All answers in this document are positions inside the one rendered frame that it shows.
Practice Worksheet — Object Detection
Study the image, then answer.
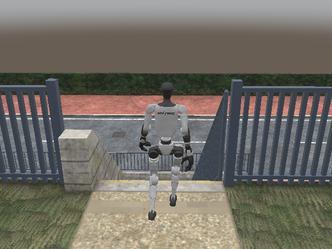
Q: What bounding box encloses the robot thigh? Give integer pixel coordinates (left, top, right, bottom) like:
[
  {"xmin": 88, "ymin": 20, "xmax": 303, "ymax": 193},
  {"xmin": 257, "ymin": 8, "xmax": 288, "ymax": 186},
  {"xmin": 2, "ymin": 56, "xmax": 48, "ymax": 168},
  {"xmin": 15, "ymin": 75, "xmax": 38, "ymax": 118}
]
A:
[
  {"xmin": 171, "ymin": 144, "xmax": 184, "ymax": 176},
  {"xmin": 148, "ymin": 146, "xmax": 159, "ymax": 185}
]

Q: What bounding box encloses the right robot hand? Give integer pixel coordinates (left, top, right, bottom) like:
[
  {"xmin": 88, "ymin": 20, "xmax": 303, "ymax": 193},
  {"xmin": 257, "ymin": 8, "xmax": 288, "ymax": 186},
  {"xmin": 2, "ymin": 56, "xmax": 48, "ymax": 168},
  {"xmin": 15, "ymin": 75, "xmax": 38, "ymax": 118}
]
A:
[{"xmin": 181, "ymin": 155, "xmax": 193, "ymax": 172}]

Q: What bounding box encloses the left robot thigh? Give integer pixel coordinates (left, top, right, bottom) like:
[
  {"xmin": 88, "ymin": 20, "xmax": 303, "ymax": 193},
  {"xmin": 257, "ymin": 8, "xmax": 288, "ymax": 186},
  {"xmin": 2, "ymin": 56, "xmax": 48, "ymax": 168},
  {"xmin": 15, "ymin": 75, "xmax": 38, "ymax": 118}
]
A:
[{"xmin": 148, "ymin": 146, "xmax": 159, "ymax": 185}]

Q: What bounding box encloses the right robot forearm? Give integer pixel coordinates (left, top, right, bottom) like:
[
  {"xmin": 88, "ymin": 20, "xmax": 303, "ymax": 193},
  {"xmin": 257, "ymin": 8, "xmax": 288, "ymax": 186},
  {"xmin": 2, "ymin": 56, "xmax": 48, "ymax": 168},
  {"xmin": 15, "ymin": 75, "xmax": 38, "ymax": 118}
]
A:
[{"xmin": 183, "ymin": 127, "xmax": 193, "ymax": 156}]

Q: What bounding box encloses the robot right upper arm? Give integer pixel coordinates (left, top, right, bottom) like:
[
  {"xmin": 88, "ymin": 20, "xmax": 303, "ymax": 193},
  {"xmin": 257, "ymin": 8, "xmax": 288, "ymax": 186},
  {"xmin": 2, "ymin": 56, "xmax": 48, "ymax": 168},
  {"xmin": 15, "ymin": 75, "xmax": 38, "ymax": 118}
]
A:
[{"xmin": 178, "ymin": 105, "xmax": 188, "ymax": 135}]

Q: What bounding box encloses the robot left upper arm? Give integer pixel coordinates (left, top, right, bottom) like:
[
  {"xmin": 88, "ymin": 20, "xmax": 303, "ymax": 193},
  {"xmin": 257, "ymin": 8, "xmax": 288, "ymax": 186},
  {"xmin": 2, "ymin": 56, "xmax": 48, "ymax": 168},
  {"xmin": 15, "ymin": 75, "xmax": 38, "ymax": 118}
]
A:
[{"xmin": 143, "ymin": 104, "xmax": 156, "ymax": 132}]

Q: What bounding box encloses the left robot forearm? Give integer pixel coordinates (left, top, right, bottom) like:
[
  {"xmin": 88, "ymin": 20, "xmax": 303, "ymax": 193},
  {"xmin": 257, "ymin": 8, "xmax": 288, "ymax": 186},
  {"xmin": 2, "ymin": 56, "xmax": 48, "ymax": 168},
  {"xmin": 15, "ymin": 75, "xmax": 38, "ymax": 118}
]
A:
[{"xmin": 140, "ymin": 124, "xmax": 148, "ymax": 143}]

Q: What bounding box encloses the right robot thigh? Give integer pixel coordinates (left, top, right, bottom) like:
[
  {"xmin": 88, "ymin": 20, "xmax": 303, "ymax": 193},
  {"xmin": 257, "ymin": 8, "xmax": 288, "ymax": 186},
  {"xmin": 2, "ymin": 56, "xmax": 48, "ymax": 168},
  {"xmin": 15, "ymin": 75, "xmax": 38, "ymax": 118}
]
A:
[{"xmin": 171, "ymin": 144, "xmax": 184, "ymax": 176}]

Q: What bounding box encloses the left robot hand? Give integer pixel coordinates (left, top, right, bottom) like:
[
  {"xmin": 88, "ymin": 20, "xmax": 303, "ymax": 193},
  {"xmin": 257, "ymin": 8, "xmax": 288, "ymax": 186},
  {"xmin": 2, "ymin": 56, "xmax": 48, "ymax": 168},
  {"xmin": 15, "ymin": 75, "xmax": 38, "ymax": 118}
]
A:
[{"xmin": 139, "ymin": 141, "xmax": 151, "ymax": 151}]

